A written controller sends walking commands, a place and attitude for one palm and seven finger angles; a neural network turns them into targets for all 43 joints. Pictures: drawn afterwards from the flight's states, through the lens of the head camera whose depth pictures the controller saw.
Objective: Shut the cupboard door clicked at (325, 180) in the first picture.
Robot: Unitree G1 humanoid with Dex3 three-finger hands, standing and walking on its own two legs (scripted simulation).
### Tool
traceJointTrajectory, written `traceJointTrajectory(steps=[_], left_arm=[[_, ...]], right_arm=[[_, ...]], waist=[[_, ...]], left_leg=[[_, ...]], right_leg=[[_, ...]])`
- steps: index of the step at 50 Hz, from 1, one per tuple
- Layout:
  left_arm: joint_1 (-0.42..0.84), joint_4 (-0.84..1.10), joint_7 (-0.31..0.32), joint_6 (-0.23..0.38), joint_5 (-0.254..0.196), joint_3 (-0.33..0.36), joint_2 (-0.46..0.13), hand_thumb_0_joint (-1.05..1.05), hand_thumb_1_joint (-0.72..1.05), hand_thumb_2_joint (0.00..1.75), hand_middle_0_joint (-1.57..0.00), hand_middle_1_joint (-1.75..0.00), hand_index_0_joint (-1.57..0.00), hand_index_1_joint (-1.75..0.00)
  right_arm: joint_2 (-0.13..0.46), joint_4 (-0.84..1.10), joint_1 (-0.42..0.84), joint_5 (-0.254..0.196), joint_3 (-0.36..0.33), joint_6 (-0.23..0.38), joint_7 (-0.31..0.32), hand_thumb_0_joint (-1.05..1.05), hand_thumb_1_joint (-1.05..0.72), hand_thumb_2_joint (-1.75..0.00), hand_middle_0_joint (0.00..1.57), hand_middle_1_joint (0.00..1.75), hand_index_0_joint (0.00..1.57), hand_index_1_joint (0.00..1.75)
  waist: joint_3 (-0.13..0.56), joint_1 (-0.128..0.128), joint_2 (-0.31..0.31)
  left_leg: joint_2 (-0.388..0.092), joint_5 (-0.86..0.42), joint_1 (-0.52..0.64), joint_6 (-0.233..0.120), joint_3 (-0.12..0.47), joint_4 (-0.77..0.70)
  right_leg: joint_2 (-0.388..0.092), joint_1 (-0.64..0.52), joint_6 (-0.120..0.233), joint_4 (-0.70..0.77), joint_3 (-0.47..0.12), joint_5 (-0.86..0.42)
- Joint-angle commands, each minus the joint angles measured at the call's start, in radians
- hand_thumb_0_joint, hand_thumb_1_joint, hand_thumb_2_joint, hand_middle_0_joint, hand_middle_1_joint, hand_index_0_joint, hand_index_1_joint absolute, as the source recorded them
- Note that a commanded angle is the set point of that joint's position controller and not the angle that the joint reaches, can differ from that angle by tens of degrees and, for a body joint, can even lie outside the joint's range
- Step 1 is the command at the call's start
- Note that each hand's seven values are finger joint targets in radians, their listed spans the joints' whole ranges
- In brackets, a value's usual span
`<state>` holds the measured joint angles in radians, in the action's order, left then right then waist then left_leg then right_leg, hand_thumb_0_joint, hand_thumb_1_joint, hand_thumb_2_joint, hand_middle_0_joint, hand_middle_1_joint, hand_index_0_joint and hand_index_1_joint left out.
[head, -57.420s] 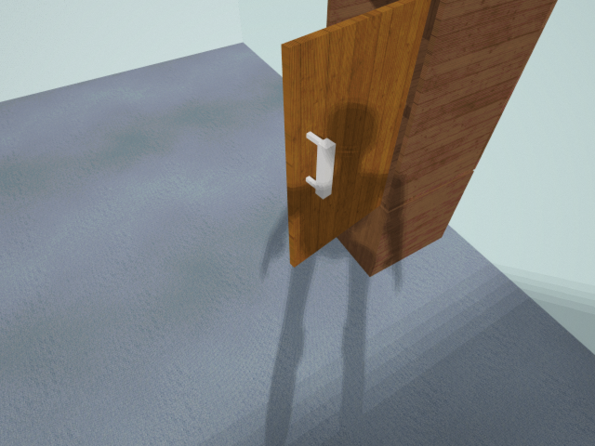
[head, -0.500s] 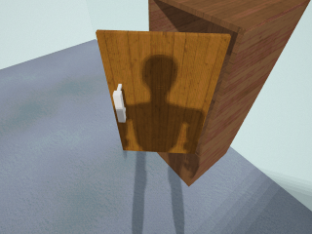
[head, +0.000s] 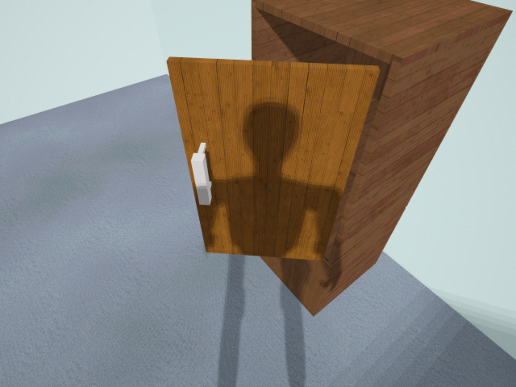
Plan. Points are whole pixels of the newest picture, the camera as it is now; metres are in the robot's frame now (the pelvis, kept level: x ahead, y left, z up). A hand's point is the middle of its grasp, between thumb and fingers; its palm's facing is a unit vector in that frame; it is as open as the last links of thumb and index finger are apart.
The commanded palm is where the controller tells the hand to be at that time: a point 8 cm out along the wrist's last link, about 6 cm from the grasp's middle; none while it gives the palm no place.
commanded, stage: shuffle to correct the standing spot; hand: left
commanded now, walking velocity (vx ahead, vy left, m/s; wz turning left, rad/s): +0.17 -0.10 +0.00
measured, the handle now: (204, 173) +0.53 +0.15 +0.01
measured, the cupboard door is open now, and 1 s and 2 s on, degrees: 48 48 48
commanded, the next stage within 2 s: come to a stop and stand still in 0.22 s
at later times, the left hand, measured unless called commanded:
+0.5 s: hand out of the picture +0.03 +0.15 -0.19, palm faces +0.04 -0.99 -0.15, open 7.4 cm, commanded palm none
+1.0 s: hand out of the picture +0.03 +0.19 -0.17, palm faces +0.02 -0.98 -0.21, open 7.4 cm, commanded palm none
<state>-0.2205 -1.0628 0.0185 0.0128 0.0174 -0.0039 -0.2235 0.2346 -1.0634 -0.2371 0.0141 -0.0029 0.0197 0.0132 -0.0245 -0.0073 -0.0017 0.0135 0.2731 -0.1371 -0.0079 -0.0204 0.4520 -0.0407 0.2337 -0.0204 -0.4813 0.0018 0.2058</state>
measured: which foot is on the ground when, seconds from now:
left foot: down 0.00-1.00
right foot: down 0.00-1.00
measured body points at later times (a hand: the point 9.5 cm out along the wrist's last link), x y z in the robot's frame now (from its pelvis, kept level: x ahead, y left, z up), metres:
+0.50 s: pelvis +0.06 -0.01 -0.01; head +0.07 +0.00 +0.44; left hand +0.03 +0.20 -0.18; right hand +0.05 -0.23 -0.17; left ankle -0.02 +0.11 -0.74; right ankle +0.04 -0.13 -0.74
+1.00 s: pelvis -0.01 +0.00 +0.00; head -0.02 +0.01 +0.45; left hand +0.03 +0.24 -0.15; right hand +0.01 -0.22 -0.16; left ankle -0.02 +0.11 -0.74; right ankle +0.03 -0.13 -0.74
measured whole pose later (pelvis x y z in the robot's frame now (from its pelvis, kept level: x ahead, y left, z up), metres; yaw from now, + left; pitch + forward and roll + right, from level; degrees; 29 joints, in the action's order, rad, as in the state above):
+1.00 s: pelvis -0.01 +0.00 +0.00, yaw +0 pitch -3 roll +1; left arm -0.24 -1.04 0.02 0.00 0.02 0.01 -0.18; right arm 0.15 -1.10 -0.27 0.01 -0.01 0.01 0.02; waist -0.03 0.00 -0.01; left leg 0.01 0.25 -0.13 -0.02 -0.05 0.43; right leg -0.04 0.22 -0.02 -0.45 0.00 0.17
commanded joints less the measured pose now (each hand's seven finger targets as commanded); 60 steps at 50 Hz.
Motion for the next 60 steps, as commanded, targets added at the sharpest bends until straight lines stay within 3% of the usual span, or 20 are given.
traceJointTrajectory(steps=[1, 5, 9, 13, 17, 19, 21, 23, 25, 26, 28, 30, 34, 36, 38, 40, 43, 47, 60], left_arm=[[-0.061, 0.028, 0.004, -0.004, 0.003, 0.020, -0.092, 0.00, 0.90, 0.90, -0.20, -0.30, -0.20, -0.30], [-0.091, 0.032, -0.004, -0.002, 0.006, 0.029, -0.092, 0.00, 0.90, 0.90, -0.20, -0.30, -0.20, -0.30], [-0.131, 0.026, -0.008, 0.009, 0.004, 0.033, -0.075, 0.00, 0.90, 0.90, -0.20, -0.30, -0.20, -0.30], [-0.170, 0.008, -0.007, 0.019, 0.003, 0.038, -0.060, 0.00, 0.90, 0.90, -0.20, -0.30, -0.20, -0.30], [-0.206, -0.008, -0.003, 0.020, 0.005, 0.047, -0.047, 0.00, 0.90, 0.90, -0.20, -0.30, -0.20, -0.30], [-0.230, -0.019, 0.005, 0.021, 0.004, 0.048, -0.040, 0.00, 0.90, 0.90, -0.20, -0.30, -0.20, -0.30], [-0.254, -0.029, 0.016, 0.022, -0.001, 0.051, -0.047, 0.00, 0.90, 0.90, -0.20, -0.30, -0.20, -0.30], [-0.236, -0.030, 0.026, 0.024, -0.010, 0.045, -0.041, 0.00, 0.90, 0.90, -0.20, -0.30, -0.20, -0.30], [-0.194, -0.007, 0.031, 0.023, -0.010, 0.045, -0.054, 0.00, 0.90, 0.90, -0.20, -0.30, -0.20, -0.30], [-0.181, 0.002, 0.033, 0.021, -0.010, 0.048, -0.060, 0.00, 0.90, 0.90, -0.20, -0.30, -0.20, -0.30], [-0.169, 0.013, 0.037, 0.013, -0.010, 0.049, -0.046, 0.00, 0.90, 0.90, -0.20, -0.30, -0.20, -0.30], [-0.145, 0.028, 0.038, 0.003, -0.006, 0.049, -0.027, 0.00, 0.90, 0.90, -0.20, -0.30, -0.20, -0.30], [-0.117, 0.043, 0.031, -0.008, -0.002, 0.046, -0.009, 0.00, 0.90, 0.90, -0.20, -0.30, -0.20, -0.30], [-0.105, 0.052, 0.027, -0.007, -0.002, 0.046, -0.021, 0.00, 0.90, 0.90, -0.20, -0.30, -0.20, -0.30], [-0.084, 0.052, 0.023, -0.008, -0.001, 0.043, -0.041, 0.00, 0.90, 0.90, -0.20, -0.30, -0.20, -0.30], [-0.069, 0.053, 0.021, -0.009, 0.000, 0.041, -0.047, 0.00, 0.90, 0.90, -0.20, -0.30, -0.20, -0.30], [-0.053, 0.050, 0.016, -0.012, 0.001, 0.034, -0.048, 0.00, 0.90, 0.90, -0.20, -0.30, -0.20, -0.30], [-0.070, 0.047, 0.014, -0.012, 0.003, 0.030, -0.050, 0.00, 0.90, 0.90, -0.20, -0.30, -0.20, -0.30], [-0.157, 0.017, 0.017, -0.001, 0.002, 0.027, -0.013, 0.00, 0.90, 0.90, -0.20, -0.30, -0.20, -0.30]], right_arm=[[0.072, 0.030, -0.037, 0.012, -0.014, -0.002, 0.000, 0.00, -0.90, -0.90, 0.20, 0.30, 0.20, 0.30], [0.077, 0.031, -0.047, 0.014, -0.018, -0.003, -0.001, 0.00, -0.90, -0.90, 0.20, 0.30, 0.20, 0.30], [0.055, 0.027, -0.075, 0.010, -0.019, 0.009, 0.004, 0.00, -0.90, -0.90, 0.20, 0.30, 0.20, 0.30], [0.039, 0.010, -0.114, 0.006, -0.019, 0.024, 0.012, 0.00, -0.90, -0.90, 0.20, 0.30, 0.20, 0.30], [0.020, -0.009, -0.146, 0.003, -0.022, 0.032, 0.023, 0.00, -0.90, -0.90, 0.20, 0.30, 0.20, 0.30], [-0.005, -0.016, -0.146, -0.001, -0.017, 0.030, 0.031, 0.00, -0.90, -0.90, 0.20, 0.30, 0.20, 0.30], [-0.021, -0.020, -0.148, -0.007, -0.014, 0.027, 0.038, 0.00, -0.90, -0.90, 0.20, 0.30, 0.20, 0.30], [-0.028, -0.026, -0.143, -0.015, -0.015, 0.019, 0.043, 0.00, -0.90, -0.90, 0.20, 0.30, 0.20, 0.30], [-0.003, -0.029, -0.139, -0.016, -0.025, 0.018, 0.047, 0.00, -0.90, -0.90, 0.20, 0.30, 0.20, 0.30], [0.002, -0.027, -0.140, -0.016, -0.031, 0.016, 0.049, 0.00, -0.90, -0.90, 0.20, 0.30, 0.20, 0.30], [0.001, -0.023, -0.137, -0.014, -0.037, 0.010, 0.051, 0.00, -0.90, -0.90, 0.20, 0.30, 0.20, 0.30], [-0.002, -0.022, -0.131, -0.011, -0.041, 0.007, 0.051, 0.00, -0.90, -0.90, 0.20, 0.30, 0.20, 0.30], [0.001, -0.003, -0.097, -0.005, -0.043, 0.007, 0.047, 0.00, -0.90, -0.90, 0.20, 0.30, 0.20, 0.30], [0.009, 0.007, -0.081, -0.004, -0.039, 0.007, 0.042, 0.00, -0.90, -0.90, 0.20, 0.30, 0.20, 0.30], [0.018, 0.008, -0.060, -0.003, -0.038, 0.009, 0.035, 0.00, -0.90, -0.90, 0.20, 0.30, 0.20, 0.30], [0.026, 0.009, -0.041, -0.003, -0.035, 0.009, 0.030, 0.00, -0.90, -0.90, 0.20, 0.30, 0.20, 0.30], [0.032, 0.007, -0.029, -0.002, -0.030, 0.005, 0.021, 0.00, -0.90, -0.90, 0.20, 0.30, 0.20, 0.30], [0.031, 0.000, -0.043, 0.000, -0.025, 0.000, 0.011, 0.00, -0.90, -0.90, 0.20, 0.30, 0.20, 0.30], [-0.017, -0.032, -0.154, 0.000, -0.016, -0.006, 0.009, 0.00, -0.90, -0.90, 0.20, 0.30, 0.20, 0.30]], waist=[[-0.065, 0.009, -0.023], [-0.113, 0.011, 0.009], [-0.109, 0.008, 0.002], [-0.048, 0.005, -0.002], [-0.018, 0.006, -0.011], [-0.019, 0.015, -0.039], [0.022, 0.016, -0.063], [0.047, 0.005, -0.046], [0.046, 0.002, 0.019], [0.053, 0.002, 0.021], [0.064, 0.003, 0.028], [0.030, 0.002, 0.037], [0.017, 0.009, 0.038], [0.017, 0.014, 0.022], [0.012, 0.016, 0.053], [0.000, 0.019, 0.013], [-0.074, 0.020, -0.004], [-0.110, 0.023, -0.002], [-0.088, 0.012, -0.010]], left_leg=[[-0.087, 0.191, -0.146, -0.016, 0.088, -0.116], [-0.098, 0.261, -0.181, -0.028, 0.099, -0.116], [-0.105, 0.164, -0.165, -0.037, 0.089, -0.073], [-0.107, 0.018, -0.119, -0.038, 0.057, -0.002], [-0.105, -0.143, -0.102, -0.033, 0.022, 0.072], [-0.090, -0.246, -0.117, -0.017, -0.004, 0.112], [-0.071, -0.279, -0.118, 0.004, -0.018, 0.145], [-0.080, -0.340, -0.073, 0.017, -0.003, 0.095], [-0.098, -0.515, -0.021, 0.011, 0.005, 0.065], [-0.105, -0.571, -0.002, 0.008, 0.007, 0.066], [-0.117, -0.630, 0.025, 0.002, 0.008, 0.065], [-0.129, -0.670, 0.029, -0.006, 0.017, 0.046], [-0.146, -0.571, 0.018, -0.029, 0.038, -0.013], [-0.135, -0.433, -0.019, -0.026, 0.046, -0.031], [-0.125, -0.343, -0.045, -0.025, 0.052, -0.064], [-0.126, -0.242, -0.070, -0.024, 0.066, -0.090], [-0.118, -0.020, -0.128, -0.023, 0.089, -0.154], [-0.107, 0.141, -0.176, -0.021, 0.098, -0.201], [-0.081, 0.149, -0.178, -0.017, 0.077, -0.161]], right_leg=[[-0.055, 0.004, 0.054, 0.094, -0.089, 0.242], [-0.040, 0.045, 0.067, 0.077, -0.092, 0.286], [-0.036, 0.044, 0.082, 0.059, -0.096, 0.210], [-0.042, 0.007, 0.093, 0.004, -0.085, 0.048], [-0.047, -0.039, 0.102, -0.062, -0.065, -0.182], [-0.066, -0.085, 0.099, -0.070, -0.073, -0.418], [-0.099, -0.150, 0.103, -0.082, -0.097, -0.686], [-0.106, -0.162, 0.090, -0.083, -0.083, -0.829], [-0.088, -0.141, 0.066, -0.093, -0.055, -0.787], [-0.080, -0.133, 0.062, -0.097, -0.049, -0.745], [-0.074, -0.113, 0.060, -0.100, -0.044, -0.673], [-0.061, -0.075, 0.053, -0.094, -0.032, -0.550], [-0.039, -0.065, 0.042, -0.053, -0.025, -0.343], [-0.047, -0.084, 0.047, -0.022, -0.041, -0.319], [-0.056, -0.098, 0.046, -0.001, -0.042, -0.277], [-0.048, -0.101, 0.042, 0.024, -0.046, -0.206], [-0.047, -0.058, 0.039, 0.085, -0.060, -0.035], [-0.046, -0.039, 0.037, 0.125, -0.068, 0.072], [-0.052, 0.012, 0.039, 0.163, -0.080, 0.170]])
